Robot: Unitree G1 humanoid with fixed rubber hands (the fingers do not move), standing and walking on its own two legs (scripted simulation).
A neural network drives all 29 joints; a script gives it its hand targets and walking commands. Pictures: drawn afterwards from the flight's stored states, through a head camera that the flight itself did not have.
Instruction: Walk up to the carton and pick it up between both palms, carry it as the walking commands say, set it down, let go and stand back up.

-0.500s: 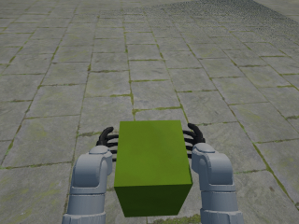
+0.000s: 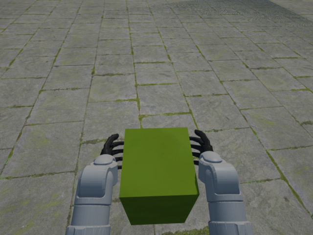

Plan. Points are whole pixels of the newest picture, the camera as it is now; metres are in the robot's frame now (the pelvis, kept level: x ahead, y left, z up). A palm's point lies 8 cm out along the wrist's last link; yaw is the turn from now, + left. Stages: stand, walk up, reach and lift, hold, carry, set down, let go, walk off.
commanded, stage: carry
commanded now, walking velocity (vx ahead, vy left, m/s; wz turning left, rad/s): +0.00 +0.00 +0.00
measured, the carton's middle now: (157, 179) +0.28 +0.00 +0.00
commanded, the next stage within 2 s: none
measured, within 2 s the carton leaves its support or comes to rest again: neither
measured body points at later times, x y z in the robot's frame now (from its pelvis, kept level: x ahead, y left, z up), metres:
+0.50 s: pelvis +0.01 +0.00 +0.00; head -0.01 +0.00 +0.45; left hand +0.31 +0.12 +0.05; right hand +0.32 -0.13 +0.07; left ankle +0.02 +0.09 -0.73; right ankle +0.00 -0.13 -0.73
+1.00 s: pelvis +0.01 -0.01 +0.00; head -0.01 -0.01 +0.45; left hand +0.32 +0.11 +0.05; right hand +0.33 -0.13 +0.06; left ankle +0.02 +0.09 -0.73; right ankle +0.00 -0.13 -0.73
